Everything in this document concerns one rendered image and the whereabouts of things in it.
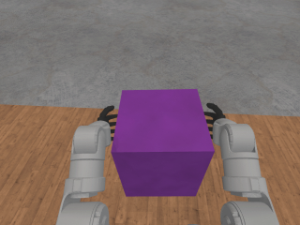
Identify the robot right forearm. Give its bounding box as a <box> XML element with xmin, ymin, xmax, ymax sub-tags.
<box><xmin>212</xmin><ymin>118</ymin><xmax>279</xmax><ymax>225</ymax></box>

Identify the right robot upper arm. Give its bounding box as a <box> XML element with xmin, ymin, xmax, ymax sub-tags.
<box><xmin>220</xmin><ymin>201</ymin><xmax>279</xmax><ymax>225</ymax></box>

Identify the left robot hand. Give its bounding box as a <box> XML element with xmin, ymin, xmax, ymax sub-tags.
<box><xmin>97</xmin><ymin>105</ymin><xmax>118</xmax><ymax>141</ymax></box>

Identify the left robot upper arm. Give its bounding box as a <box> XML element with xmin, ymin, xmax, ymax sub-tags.
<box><xmin>57</xmin><ymin>202</ymin><xmax>110</xmax><ymax>225</ymax></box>

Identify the right robot hand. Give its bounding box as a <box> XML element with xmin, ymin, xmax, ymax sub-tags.
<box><xmin>203</xmin><ymin>103</ymin><xmax>226</xmax><ymax>140</ymax></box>

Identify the robot left forearm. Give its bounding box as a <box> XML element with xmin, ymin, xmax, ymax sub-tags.
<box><xmin>55</xmin><ymin>120</ymin><xmax>112</xmax><ymax>225</ymax></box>

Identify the carton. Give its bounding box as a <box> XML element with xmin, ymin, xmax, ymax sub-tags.
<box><xmin>111</xmin><ymin>89</ymin><xmax>215</xmax><ymax>197</ymax></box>

